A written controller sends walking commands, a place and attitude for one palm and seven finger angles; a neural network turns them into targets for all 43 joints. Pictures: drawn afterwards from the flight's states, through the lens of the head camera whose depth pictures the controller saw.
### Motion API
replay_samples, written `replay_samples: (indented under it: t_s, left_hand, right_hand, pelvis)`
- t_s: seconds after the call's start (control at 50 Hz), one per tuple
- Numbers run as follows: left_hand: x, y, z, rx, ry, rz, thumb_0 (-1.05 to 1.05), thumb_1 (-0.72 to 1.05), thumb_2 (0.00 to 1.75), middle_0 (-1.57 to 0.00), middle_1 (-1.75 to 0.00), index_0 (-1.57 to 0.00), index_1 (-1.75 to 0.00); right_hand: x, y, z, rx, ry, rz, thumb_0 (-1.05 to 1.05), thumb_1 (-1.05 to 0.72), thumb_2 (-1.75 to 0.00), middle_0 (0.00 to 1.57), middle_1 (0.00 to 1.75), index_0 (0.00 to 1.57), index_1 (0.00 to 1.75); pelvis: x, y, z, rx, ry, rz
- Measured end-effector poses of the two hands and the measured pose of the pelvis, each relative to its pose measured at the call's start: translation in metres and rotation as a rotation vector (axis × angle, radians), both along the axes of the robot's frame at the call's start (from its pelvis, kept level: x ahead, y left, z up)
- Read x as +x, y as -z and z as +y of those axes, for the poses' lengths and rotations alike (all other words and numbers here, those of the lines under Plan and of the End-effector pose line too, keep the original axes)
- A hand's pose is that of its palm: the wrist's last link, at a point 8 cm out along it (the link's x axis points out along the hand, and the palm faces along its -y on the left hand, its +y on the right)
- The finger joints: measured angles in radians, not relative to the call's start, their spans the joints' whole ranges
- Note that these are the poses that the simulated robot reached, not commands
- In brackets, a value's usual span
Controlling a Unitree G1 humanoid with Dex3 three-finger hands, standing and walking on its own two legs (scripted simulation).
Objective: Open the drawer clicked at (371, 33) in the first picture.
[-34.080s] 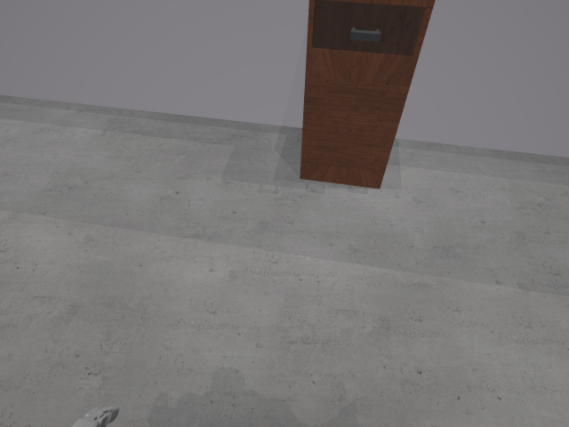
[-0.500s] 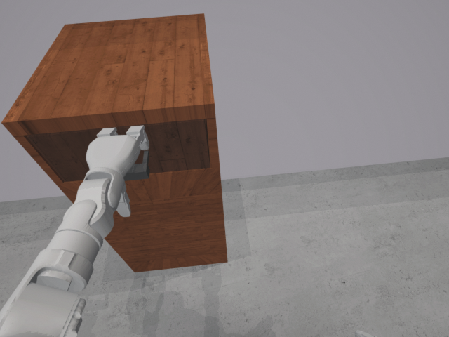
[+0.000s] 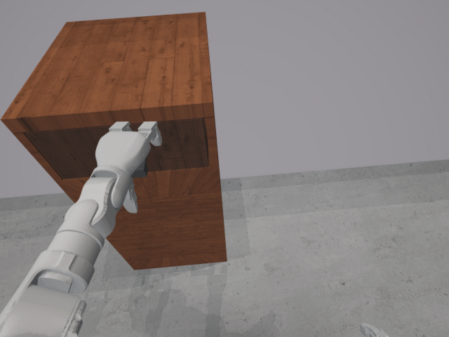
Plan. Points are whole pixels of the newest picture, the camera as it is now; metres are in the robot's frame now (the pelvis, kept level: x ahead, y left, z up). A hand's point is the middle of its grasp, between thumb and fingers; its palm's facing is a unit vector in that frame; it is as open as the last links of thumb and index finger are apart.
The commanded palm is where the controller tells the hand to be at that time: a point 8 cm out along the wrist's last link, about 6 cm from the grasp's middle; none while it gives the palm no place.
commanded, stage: re-aim the fingers above the handle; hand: left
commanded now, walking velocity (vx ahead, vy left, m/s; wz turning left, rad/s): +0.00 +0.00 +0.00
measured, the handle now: (124, 163) +0.47 +0.26 +0.01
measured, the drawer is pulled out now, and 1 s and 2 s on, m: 0.00 0.00 0.00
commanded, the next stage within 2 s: lower the fingers behind the handle in 0.18 s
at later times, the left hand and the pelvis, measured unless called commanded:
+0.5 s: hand (132, 170) +0.41 +0.21 +0.05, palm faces +0.03 -0.07 -1.00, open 13.8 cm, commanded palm +0.39 +0.24 +0.11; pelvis +0.00 +0.01 +0.00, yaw -1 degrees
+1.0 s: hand (128, 177) +0.42 +0.23 +0.02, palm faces -0.02 -0.02 -1.00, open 13.8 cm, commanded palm +0.40 +0.23 +0.08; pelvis -0.01 +0.01 -0.01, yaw -1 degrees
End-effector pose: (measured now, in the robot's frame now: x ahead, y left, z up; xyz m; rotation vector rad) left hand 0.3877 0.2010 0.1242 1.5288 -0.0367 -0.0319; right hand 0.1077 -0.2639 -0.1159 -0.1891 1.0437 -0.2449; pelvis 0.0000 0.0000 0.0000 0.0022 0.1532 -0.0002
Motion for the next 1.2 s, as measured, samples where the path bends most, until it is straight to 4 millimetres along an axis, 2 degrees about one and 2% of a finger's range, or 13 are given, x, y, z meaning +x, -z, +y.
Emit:
replay_samples:
  t_s: [0.06,0.12,0.2,0.26,0.3,0.36,0.48,0.58,0.7,0.8,0.92,1.02,1.2]
  left_hand:
    - [0.009,-0.007,0.001,-0.004,-0.035,-0.068,0.00,-0.49,0.30,-0.32,-1.20,-0.32,-1.20]
    - [0.015,-0.011,0.019,0.038,-0.146,-0.083,0.00,-0.48,0.30,-0.32,-1.20,-0.32,-1.20]
    - [0.013,-0.007,0.050,0.086,-0.284,0.000,0.00,-0.48,0.30,-0.32,-1.20,-0.32,-1.21]
    - [0.005,0.001,0.063,0.084,-0.321,0.096,0.00,-0.48,0.30,-0.31,-1.20,-0.32,-1.21]
    - [0.000,0.008,0.061,0.061,-0.284,0.144,0.00,-0.48,0.30,-0.31,-1.20,-0.32,-1.21]
    - [-0.003,0.018,0.044,0.025,-0.160,0.164,0.00,-0.48,0.30,-0.32,-1.20,-0.32,-1.20]
    - [0.003,0.020,0.014,-0.019,0.023,0.009,0.00,-0.48,0.30,-0.32,-1.20,-0.32,-1.20]
    - [0.008,0.018,0.029,0.006,-0.110,-0.100,0.00,-0.48,0.30,-0.32,-1.20,-0.32,-1.20]
    - [0.004,0.034,0.053,0.085,-0.290,0.035,0.00,-0.48,0.30,-0.32,-1.20,-0.32,-1.20]
    - [0.005,0.042,0.037,0.037,-0.197,0.119,0.00,-0.48,0.30,-0.31,-1.20,-0.32,-1.20]
    - [0.013,0.039,0.032,0.040,-0.095,0.048,0.00,-0.48,0.30,-0.31,-1.20,-0.32,-1.21]
    - [0.013,0.051,0.030,0.021,-0.113,0.008,0.00,-0.48,0.30,-0.31,-1.20,-0.32,-1.23]
    - [0.016,0.052,0.024,0.053,-0.169,-0.022,0.00,-0.48,0.30,-0.32,-1.20,-0.33,-1.30]
  right_hand:
    - [0.000,0.001,0.002,0.017,0.013,-0.013,0.01,-0.91,-0.89,0.20,0.30,0.20,0.30]
    - [-0.003,0.004,0.006,0.042,0.019,-0.011,0.01,-0.91,-0.89,0.20,0.30,0.20,0.30]
    - [-0.010,0.007,0.010,0.066,0.024,0.017,0.01,-0.91,-0.89,0.20,0.30,0.20,0.30]
    - [-0.014,0.007,0.009,0.060,0.023,0.037,0.01,-0.91,-0.89,0.20,0.30,0.21,0.30]
    - [-0.016,0.005,0.007,0.042,0.016,0.048,0.01,-0.91,-0.89,0.20,0.30,0.21,0.30]
    - [-0.016,0.003,0.002,0.001,0.004,0.059,0.01,-0.91,-0.89,0.20,0.30,0.21,0.30]
    - [-0.015,0.001,-0.003,-0.029,0.019,0.040,0.01,-0.91,-0.89,0.20,0.30,0.20,0.30]
    - [-0.020,0.009,0.006,0.019,0.029,0.039,0.01,-0.91,-0.89,0.20,0.30,0.20,0.30]
    - [-0.030,0.015,0.020,0.072,0.035,0.072,0.01,-0.91,-0.89,0.20,0.30,0.20,0.30]
    - [-0.035,0.012,0.021,0.037,0.033,0.082,0.01,-0.91,-0.89,0.20,0.30,0.21,0.30]
    - [-0.041,0.011,0.012,-0.002,0.034,0.082,0.01,-0.91,-0.89,0.20,0.30,0.21,0.30]
    - [-0.049,0.016,0.008,0.008,0.040,0.104,0.01,-0.91,-0.89,0.20,0.30,0.20,0.30]
    - [-0.061,0.022,0.010,0.036,0.054,0.141,0.01,-0.91,-0.89,0.20,0.30,0.20,0.30]
  pelvis:
    - [-0.002,0.001,-0.001,0.005,0.018,0.006]
    - [-0.002,0.000,-0.002,0.008,0.033,0.012]
    - [-0.001,-0.002,-0.003,0.009,0.038,0.018]
    - [0.002,-0.003,-0.003,0.006,0.024,0.013]
    - [0.003,-0.004,-0.002,0.003,0.011,0.008]
    - [0.002,-0.002,0.000,-0.001,-0.002,0.004]
    - [-0.002,0.004,0.005,-0.005,0.009,0.032]
    - [-0.004,0.006,0.008,-0.001,0.029,0.056]
    - [-0.004,0.004,0.010,-0.002,0.026,0.055]
    - [-0.005,0.004,0.010,-0.005,0.008,0.040]
    - [-0.007,0.009,0.011,-0.007,0.012,0.062]
    - [-0.009,0.012,0.011,-0.007,0.023,0.091]
    - [-0.010,0.014,0.007,-0.005,0.024,0.103]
